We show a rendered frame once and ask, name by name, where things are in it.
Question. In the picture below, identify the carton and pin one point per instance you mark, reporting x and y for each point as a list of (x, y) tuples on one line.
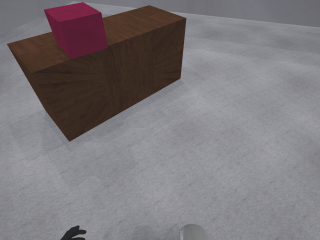
[(77, 28)]

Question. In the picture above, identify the pedestal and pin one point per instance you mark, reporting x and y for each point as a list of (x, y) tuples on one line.
[(144, 55)]

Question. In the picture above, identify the robot left hand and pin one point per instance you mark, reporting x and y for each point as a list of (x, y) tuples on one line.
[(74, 231)]

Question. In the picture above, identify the right robot thigh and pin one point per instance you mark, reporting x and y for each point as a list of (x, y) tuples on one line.
[(193, 232)]

